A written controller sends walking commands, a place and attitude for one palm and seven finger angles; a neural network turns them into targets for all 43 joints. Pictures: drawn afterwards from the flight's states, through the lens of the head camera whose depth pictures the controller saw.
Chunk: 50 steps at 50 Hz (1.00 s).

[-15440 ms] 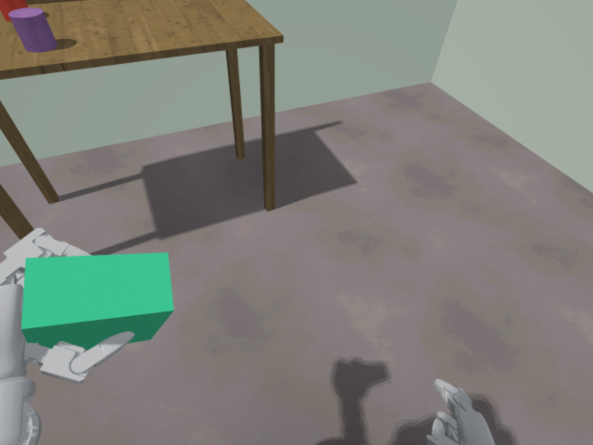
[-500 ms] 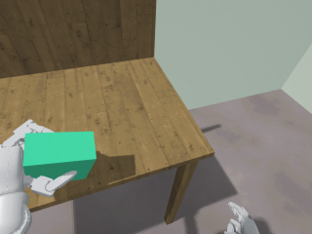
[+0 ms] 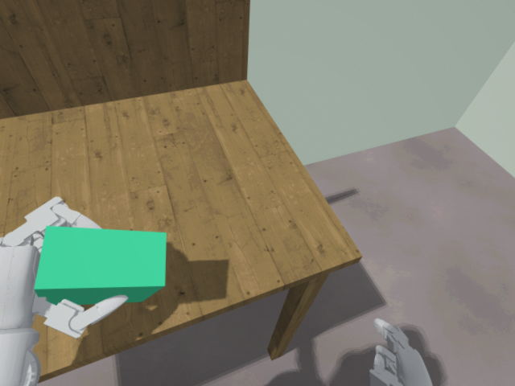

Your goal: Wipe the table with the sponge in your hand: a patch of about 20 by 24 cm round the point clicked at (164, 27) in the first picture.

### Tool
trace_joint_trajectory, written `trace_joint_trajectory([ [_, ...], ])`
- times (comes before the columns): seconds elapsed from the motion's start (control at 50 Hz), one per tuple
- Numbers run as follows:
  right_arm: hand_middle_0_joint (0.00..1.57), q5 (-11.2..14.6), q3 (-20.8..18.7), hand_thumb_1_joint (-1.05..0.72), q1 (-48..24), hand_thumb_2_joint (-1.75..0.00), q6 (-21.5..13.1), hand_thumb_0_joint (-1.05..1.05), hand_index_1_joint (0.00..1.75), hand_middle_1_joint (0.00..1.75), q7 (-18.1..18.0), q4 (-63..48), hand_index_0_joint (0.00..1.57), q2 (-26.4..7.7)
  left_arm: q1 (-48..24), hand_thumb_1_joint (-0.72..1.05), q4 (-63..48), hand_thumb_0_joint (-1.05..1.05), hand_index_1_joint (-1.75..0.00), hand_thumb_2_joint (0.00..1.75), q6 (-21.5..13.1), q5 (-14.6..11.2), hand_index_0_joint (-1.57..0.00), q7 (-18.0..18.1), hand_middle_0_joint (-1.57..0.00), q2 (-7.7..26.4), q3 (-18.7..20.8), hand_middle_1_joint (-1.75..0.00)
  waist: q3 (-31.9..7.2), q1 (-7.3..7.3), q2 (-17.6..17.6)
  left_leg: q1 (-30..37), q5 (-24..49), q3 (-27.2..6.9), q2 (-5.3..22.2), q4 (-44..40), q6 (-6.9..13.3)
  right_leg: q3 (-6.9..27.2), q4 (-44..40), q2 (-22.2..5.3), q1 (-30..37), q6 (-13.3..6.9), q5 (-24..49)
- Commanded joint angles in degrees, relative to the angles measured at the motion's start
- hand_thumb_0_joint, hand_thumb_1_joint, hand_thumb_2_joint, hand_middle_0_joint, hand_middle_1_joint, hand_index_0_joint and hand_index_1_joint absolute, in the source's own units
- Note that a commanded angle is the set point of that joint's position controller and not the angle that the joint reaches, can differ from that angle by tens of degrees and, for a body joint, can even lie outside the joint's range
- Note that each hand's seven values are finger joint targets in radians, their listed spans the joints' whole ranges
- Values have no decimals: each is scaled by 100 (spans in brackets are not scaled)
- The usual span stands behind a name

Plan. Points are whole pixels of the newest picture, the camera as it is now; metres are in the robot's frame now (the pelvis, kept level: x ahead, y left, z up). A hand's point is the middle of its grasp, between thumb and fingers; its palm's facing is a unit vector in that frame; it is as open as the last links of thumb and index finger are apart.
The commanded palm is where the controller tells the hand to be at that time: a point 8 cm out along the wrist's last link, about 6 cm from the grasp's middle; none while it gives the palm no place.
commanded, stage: shuffle to correct the standing spot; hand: left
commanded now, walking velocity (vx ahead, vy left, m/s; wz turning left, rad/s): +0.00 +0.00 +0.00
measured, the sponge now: (119, 270) +0.22 +0.19 +0.11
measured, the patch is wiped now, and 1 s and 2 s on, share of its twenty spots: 0.00 0.00 0.00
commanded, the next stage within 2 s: come to a stop and stand still in 0.62 s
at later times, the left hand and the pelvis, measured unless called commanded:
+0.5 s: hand (77, 256) +0.22 +0.23 +0.15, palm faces +0.28 -0.84 -0.46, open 10.1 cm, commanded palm +0.15 +0.26 +0.18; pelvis -0.01 -0.02 -0.01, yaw -1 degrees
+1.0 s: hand (80, 338) +0.14 +0.19 +0.16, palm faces +0.36 -0.87 -0.35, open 10.1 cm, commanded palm +0.08 +0.22 +0.18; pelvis -0.08 -0.05 +0.00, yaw -1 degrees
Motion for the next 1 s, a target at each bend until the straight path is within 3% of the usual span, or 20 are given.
trace_joint_trajectory([
  [0.0, 20, 21, -295, -90, -623, -90, -268, 0, 30, 30, -146, -1037, 20, -711, -1006, 10, -1481, 0, -160, 130, -437, -141, -120, 354, -120, 1488, 1498, -160, -1015, 44, 736, 45, 1417, -810, 546, -472, -210, 381, 41, -246, 788, -163, 1201],
  [0.04, 20, 30, -260, -90, -671, -90, -274, 0, 30, 30, -141, -985, 20, -666, -1007, 10, -1449, 0, -160, 130, -424, -137, -120, 351, -120, 1485, 1507, -160, -1134, 42, 1052, 351, 2125, -734, 568, -326, -260, 358, 121, -228, 716, -166, 1551],
  [0.1, 20, 22, -314, -90, -483, -90, -261, 0, 30, 30, -81, -986, 20, -691, -985, 10, -1557, 0, -160, 130, -395, -151, -120, 277, -120, 1181, 1178, -160, -1193, 11, 960, 740, 3505, -766, 725, -143, -391, 198, 173, -122, 604, -129, 1894],
  [0.16, 20, -17, -327, -90, -403, -90, -236, 0, 30, 30, 27, -989, 20, -668, -626, 10, -1474, 0, -160, 130, -271, -111, -120, 205, -120, 905, 898, -160, -1117, 2, 862, 1111, 4745, -809, 1019, -93, -462, -14, 380, -14, 168, -62, 1256],
  [0.26, 20, -57, -414, -90, -397, -90, -120, 0, 30, 30, 136, -1108, 20, -644, -462, 10, -1644, 0, -160, 130, -173, -100, -120, 141, -120, 914, 969, -160, -991, 12, 985, 1196, 5073, -845, 1327, -110, -485, -118, 371, 26, -89, -102, 416],
  [0.34, 20, -38, -385, -90, -619, -90, -71, 0, 30, 30, 106, -1227, 20, -564, -524, 10, -2034, 0, -160, 130, -251, -136, -120, 157, -120, 1378, 1482, -160, -1073, 67, 1021, 1027, 5244, -813, 1449, 119, -469, -109, 304, -8, 128, -171, 846],
  [0.44, 20, -37, -423, -90, -624, -90, -135, 0, 30, 30, 88, -1255, 20, -535, -294, 10, -2351, 0, -160, 130, -403, -234, -120, 85, -120, 1427, 1617, -160, -1323, 122, 1222, 724, 4870, -863, 1617, 328, -282, 24, 523, -124, 317, -225, 1004],
  [0.52, 20, -39, -517, -90, -499, -90, -171, 0, 30, 30, 48, -1255, 20, -604, 76, 10, -2228, 0, -160, 130, -401, -322, -120, 13, -120, 1355, 1625, -160, -1425, 127, 1053, 216, 3269, -921, 1728, 347, -65, 258, 544, -294, 529, -158, 817],
  [0.56, 20, 3, -494, -90, -499, -90, -116, 0, 30, 30, -2, -1246, 20, -611, 235, 10, -1997, 0, -160, 130, -277, -371, -120, 31, -120, 1264, 1597, -160, -1416, 117, 656, -186, 1866, -746, 1474, 411, -129, 409, 367, -396, 688, -145, 1205],
  [0.6, 20, 33, -559, -90, -411, -90, -146, 0, 30, 30, -90, -1207, 20, -621, 97, 10, -1871, 0, -160, 130, -198, -414, -120, 67, -120, 1396, 1683, -160, -1251, 61, -167, -378, -3, -357, 796, 1043, -311, 1036, -69, -815, 301, -313, 1598],
  [0.62, 20, 32, -546, -90, -348, -90, -150, 0, 30, 30, -133, -1166, 20, -593, 35, 10, -1754, 0, -160, 130, -142, -445, -120, 93, -120, 1372, 1602, -160, -1115, 30, -669, -390, -865, -219, 352, 1477, -381, 1469, -629, -1097, -152, -384, 916],
  [0.64, 20, 61, -531, -90, -346, -90, -148, 0, 30, 30, -168, -1084, 20, -569, 77, 10, -1611, 0, -160, 130, -48, -432, -120, 169, -120, 1341, 1582, -160, -975, 17, -934, -283, -1052, -264, 147, 1970, -412, 1981, -1156, -1366, -619, -548, 61],
  [0.66, 20, 46, -496, -90, -340, -90, -105, 0, 30, 30, -181, -1035, 20, -542, -44, 10, -1570, 0, -160, 130, 10, -450, -120, 180, -120, 1198, 1371, -160, -867, 42, -1038, -393, -1190, -312, 96, 2477, -392, 2117, -1516, -1520, -811, -640, -1106],
  [0.7, 20, -7, -452, -90, -467, -90, -114, 0, 30, 30, -238, -976, 20, -557, -228, 10, -1576, 0, -160, 130, 118, -402, -120, 218, -120, 1312, 1357, -160, -612, 38, -961, -826, -1356, -359, 113, 2846, -391, 2085, -1650, -1577, -726, -838, -1783],
  [0.74, 20, 21, -302, -90, -701, -90, -162, 0, 30, 30, -232, -921, 20, -514, -424, 10, -1644, 0, -160, 130, 90, -284, -120, 350, -120, 1280, 1263, -160, -669, 13, -362, -700, -1306, -379, 154, 2143, -350, 2065, -1551, -1606, -535, -916, -1636],
  [0.82, 20, -60, -294, -90, -442, -90, -236, 0, 30, 30, -262, -785, 20, -609, -453, 10, -1677, 0, -160, 130, -80, -99, -120, 554, -120, 1113, 1142, -160, -1023, 27, 221, 99, -586, -28, -138, -184, -173, 1328, -1404, -1024, 281, -358, -1499],
  [0.88, 20, 0, -407, -90, -441, -90, -270, 0, 30, 30, -257, -867, 20, -819, -558, 10, -1831, 0, -160, 130, -234, -66, -120, 564, -120, 1084, 1027, -160, -964, 60, 689, 140, 226, -506, 438, -1036, 11, 851, -699, -480, 988, 72, -420],
  [0.92, 20, 114, -561, -90, -372, -90, -184, 0, 30, 30, -188, -933, 20, -950, -334, 10, -1721, 0, -160, 130, -246, -62, -120, 506, -120, 1167, 1143, -160, -1094, 121, 344, 92, 546, -496, 543, -583, 3, 873, -619, -440, 1243, 284, 108],
  [0.94, 20, 69, -476, -90, -522, -90, -165, 0, 30, 30, -174, -870, 20, -878, -228, 10, -1665, 0, -160, 130, -223, -75, -120, 470, -120, 1331, 1334, -160, -1039, 81, 1058, 32, 22, -641, 604, -808, 11, 767, -526, -437, 983, 89, -202],
  [0.98, 20, 76, -415, -90, -569, -90, -114, 0, 30, 30, -152, -976, 20, -819, -510, 10, -1693, 0, -160, 130, -222, -12, -120, 421, -120, 1178, 1113, -160, -422, 35, 1231, -1030, -558, -978, 809, -1192, 109, 409, 72, -238, 1379, -69, -184],
])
